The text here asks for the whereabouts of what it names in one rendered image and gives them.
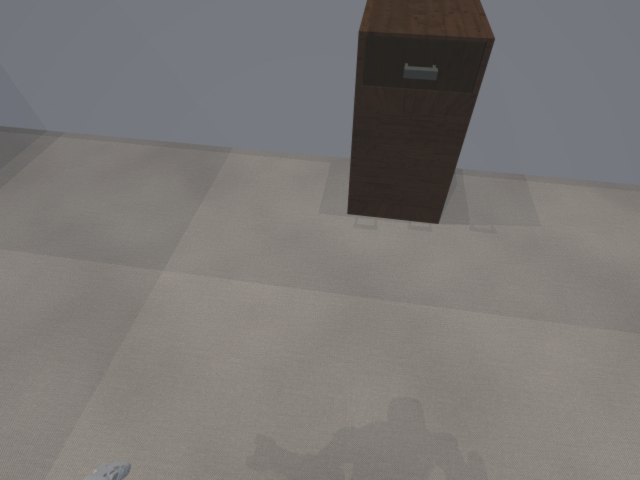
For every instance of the drawer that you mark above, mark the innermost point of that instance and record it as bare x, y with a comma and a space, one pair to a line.
457, 62

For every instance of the handle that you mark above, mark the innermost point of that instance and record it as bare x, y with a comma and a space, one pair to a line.
425, 73

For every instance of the cabinet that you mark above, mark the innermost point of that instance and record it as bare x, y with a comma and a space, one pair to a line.
406, 142

